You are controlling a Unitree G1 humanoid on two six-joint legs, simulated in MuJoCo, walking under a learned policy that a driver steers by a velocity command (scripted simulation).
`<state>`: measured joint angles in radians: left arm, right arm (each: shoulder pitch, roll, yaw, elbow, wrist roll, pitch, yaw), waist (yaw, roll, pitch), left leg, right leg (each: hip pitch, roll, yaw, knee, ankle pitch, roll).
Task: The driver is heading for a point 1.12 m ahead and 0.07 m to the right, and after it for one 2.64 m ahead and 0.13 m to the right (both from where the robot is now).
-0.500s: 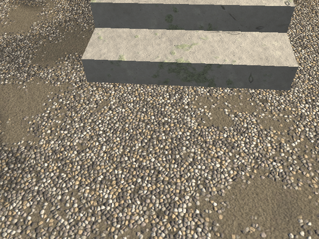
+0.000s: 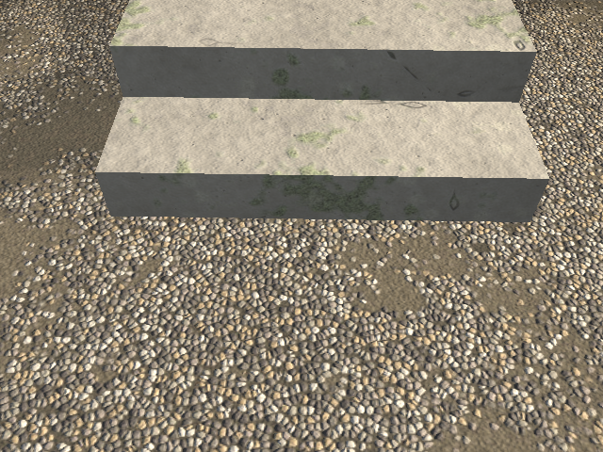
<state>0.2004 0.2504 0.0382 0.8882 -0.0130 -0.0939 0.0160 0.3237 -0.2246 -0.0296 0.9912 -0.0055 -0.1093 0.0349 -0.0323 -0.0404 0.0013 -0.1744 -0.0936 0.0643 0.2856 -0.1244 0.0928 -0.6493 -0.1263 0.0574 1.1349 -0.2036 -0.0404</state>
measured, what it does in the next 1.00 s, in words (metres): walks ahead: right foot, then left foot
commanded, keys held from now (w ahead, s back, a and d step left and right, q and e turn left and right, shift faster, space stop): w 1.00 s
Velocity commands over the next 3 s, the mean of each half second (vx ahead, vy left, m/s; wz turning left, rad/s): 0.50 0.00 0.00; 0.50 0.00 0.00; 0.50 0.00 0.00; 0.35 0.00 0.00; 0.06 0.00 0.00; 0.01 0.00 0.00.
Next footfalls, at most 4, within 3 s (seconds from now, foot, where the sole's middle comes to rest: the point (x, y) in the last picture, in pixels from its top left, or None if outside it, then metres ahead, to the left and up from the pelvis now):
0.30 right None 0.34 -0.17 -0.78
0.86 left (274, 397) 0.65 0.07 -0.78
1.42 right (346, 302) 0.91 -0.12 -0.78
1.88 left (282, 262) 1.05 0.05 -0.78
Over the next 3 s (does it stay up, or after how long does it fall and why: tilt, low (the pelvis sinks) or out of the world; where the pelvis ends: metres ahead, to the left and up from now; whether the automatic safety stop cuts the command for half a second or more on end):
stays up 0.98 -0.06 0.00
